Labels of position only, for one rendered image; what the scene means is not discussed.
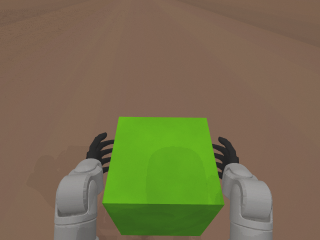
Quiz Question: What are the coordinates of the robot left forearm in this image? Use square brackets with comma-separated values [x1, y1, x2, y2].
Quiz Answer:
[53, 158, 104, 240]

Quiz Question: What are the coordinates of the carton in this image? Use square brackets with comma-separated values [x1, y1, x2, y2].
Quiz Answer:
[102, 117, 225, 236]

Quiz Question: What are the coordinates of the robot right hand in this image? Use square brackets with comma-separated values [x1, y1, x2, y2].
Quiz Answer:
[212, 137, 239, 179]

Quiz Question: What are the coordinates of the robot left hand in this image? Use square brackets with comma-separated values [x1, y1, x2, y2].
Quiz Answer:
[86, 132, 115, 174]

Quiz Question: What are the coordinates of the robot right forearm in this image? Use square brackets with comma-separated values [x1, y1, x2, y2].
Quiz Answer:
[222, 163, 273, 240]

